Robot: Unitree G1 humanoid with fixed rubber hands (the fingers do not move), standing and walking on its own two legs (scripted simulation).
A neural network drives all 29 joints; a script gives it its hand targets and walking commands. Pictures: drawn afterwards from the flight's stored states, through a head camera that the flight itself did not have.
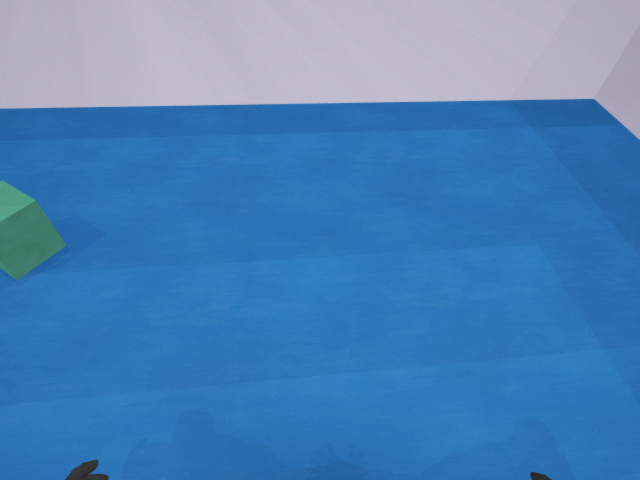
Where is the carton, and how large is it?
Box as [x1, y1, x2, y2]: [0, 180, 65, 279]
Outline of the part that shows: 2,180 0,182 0,267 17,279 63,247 65,244 36,201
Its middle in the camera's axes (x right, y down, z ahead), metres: -1.18 -0.05 +1.47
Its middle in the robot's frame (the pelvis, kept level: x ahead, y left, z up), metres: +1.08 +1.14 -0.66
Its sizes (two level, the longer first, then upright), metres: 0.210 0.200 0.250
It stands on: the floor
